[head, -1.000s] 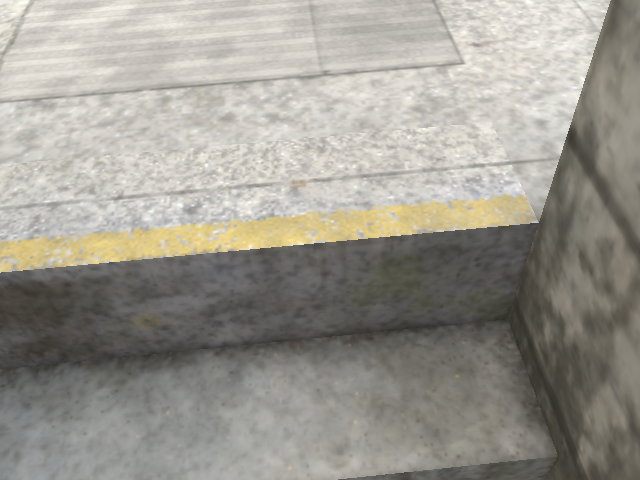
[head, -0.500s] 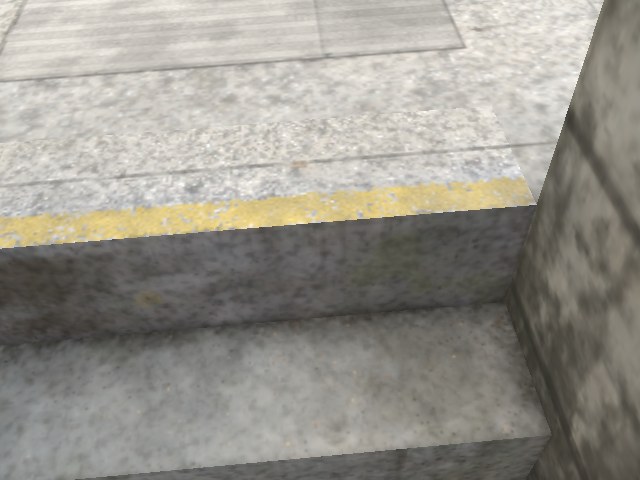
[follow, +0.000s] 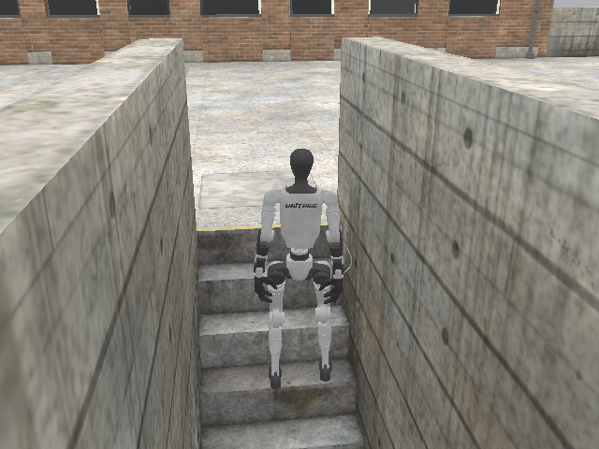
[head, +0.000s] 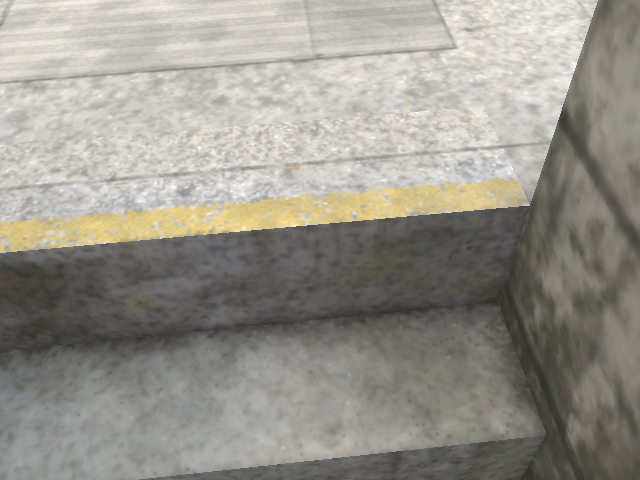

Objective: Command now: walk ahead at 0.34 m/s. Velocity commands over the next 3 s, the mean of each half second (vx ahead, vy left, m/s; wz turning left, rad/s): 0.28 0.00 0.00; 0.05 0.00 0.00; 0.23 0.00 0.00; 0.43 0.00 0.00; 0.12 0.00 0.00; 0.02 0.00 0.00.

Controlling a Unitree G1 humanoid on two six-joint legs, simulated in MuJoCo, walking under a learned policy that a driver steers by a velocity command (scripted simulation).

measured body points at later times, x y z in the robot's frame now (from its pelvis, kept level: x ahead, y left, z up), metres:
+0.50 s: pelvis +0.04 +0.00 +0.00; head +0.05 -0.02 +0.45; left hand +0.03 +0.22 -0.15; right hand +0.00 -0.21 -0.16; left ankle -0.03 +0.13 -0.73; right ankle +0.04 -0.15 -0.73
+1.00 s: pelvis +0.01 +0.00 +0.00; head +0.02 -0.01 +0.45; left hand -0.03 +0.19 -0.16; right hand -0.03 -0.20 -0.16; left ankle -0.03 +0.13 -0.73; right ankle +0.04 -0.15 -0.73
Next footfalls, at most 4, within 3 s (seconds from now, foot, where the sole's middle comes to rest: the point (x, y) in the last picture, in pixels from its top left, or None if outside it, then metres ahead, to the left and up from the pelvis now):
none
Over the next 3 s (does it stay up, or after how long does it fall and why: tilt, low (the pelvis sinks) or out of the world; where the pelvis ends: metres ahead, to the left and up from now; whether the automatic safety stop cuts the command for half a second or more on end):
stays up -0.01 0.00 0.00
